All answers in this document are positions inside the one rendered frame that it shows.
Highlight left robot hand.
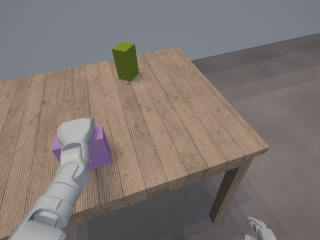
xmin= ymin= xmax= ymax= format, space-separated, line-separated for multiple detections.
xmin=57 ymin=117 xmax=96 ymax=165

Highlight table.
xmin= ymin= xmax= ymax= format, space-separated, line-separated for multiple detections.
xmin=0 ymin=47 xmax=269 ymax=240

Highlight sponge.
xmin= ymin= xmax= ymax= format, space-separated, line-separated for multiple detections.
xmin=52 ymin=125 xmax=112 ymax=170

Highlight left robot forearm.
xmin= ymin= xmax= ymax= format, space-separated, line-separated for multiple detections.
xmin=7 ymin=140 xmax=90 ymax=240

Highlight right robot hand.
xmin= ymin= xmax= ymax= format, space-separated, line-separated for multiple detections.
xmin=242 ymin=216 xmax=277 ymax=240

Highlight robot left upper arm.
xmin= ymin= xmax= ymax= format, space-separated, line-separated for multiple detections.
xmin=14 ymin=220 xmax=67 ymax=240

